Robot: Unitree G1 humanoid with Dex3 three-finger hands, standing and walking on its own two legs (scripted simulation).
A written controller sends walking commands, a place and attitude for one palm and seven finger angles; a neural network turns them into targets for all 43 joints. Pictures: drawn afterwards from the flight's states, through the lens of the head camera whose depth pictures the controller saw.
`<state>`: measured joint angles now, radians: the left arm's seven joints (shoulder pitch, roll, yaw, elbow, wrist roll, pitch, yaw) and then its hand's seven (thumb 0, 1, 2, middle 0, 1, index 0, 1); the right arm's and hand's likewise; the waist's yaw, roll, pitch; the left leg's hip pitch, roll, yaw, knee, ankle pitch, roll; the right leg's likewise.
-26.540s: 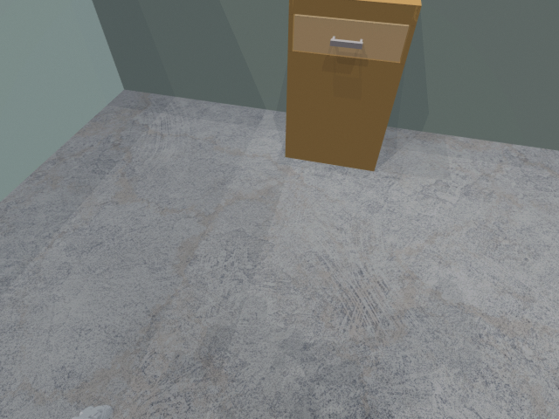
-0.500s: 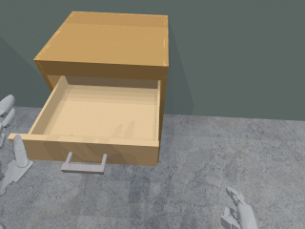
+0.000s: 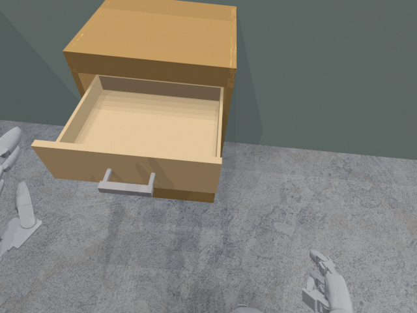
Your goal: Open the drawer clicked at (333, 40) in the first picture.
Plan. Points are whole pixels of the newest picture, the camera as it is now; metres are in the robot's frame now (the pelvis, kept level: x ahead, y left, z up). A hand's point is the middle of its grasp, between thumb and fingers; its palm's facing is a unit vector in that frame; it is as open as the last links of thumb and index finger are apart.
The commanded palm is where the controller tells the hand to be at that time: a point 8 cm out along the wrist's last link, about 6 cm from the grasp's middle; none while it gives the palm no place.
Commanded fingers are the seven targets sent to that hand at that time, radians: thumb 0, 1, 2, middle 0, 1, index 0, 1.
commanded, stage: step back with the hand held close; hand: left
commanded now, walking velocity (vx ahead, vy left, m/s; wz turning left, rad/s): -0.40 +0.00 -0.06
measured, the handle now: (128, 181) +0.42 +0.22 -0.08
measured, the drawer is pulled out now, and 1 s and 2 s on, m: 0.30 0.30 0.30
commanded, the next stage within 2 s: stop stepping back and stand still in 0.08 s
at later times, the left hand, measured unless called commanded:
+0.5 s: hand (20, 306) +0.11 +0.21 +0.17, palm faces +0.26 -0.83 -0.49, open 7.4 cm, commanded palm +0.05 +0.26 +0.19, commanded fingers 0.00 0.90 0.90 -0.20 -0.30 -0.20 -0.30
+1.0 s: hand (31, 290) +0.13 +0.20 +0.17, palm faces +0.29 -0.84 -0.45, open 7.4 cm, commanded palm +0.06 +0.25 +0.19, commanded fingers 0.00 0.90 0.90 -0.20 -0.30 -0.20 -0.30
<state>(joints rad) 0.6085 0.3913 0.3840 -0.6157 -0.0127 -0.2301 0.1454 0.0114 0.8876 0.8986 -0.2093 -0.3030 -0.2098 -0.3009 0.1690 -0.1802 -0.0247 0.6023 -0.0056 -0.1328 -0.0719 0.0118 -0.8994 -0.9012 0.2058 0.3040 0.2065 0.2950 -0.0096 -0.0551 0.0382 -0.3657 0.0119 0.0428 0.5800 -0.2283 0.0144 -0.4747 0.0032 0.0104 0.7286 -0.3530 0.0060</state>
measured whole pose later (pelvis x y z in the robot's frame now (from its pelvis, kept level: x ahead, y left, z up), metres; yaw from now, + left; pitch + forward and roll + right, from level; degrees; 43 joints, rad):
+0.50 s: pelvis -0.10 -0.02 +0.01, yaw -3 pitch +0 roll +0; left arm 0.67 0.43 0.40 -0.65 -0.01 -0.22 0.15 0.01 0.89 0.90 -0.21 -0.30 -0.21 -0.30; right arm 0.25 -0.21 -0.02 0.62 0.02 -0.13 -0.08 0.01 -0.90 -0.90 0.20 0.30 0.20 0.29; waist -0.04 -0.07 0.04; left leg -0.27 0.01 0.04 0.53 -0.26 0.01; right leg -0.33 -0.04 -0.05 0.54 -0.28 0.01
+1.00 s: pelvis -0.09 -0.02 +0.01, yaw -4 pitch +0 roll -1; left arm 0.62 0.36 0.36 -0.60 -0.02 -0.24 0.14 0.01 0.89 0.90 -0.21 -0.30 -0.21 -0.30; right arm 0.19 -0.17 0.02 0.62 0.01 -0.14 -0.06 0.01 -0.90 -0.90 0.21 0.30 0.21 0.30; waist -0.01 -0.02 0.05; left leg -0.24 0.02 0.04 0.52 -0.29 0.01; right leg -0.28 -0.01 -0.03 0.48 -0.20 0.01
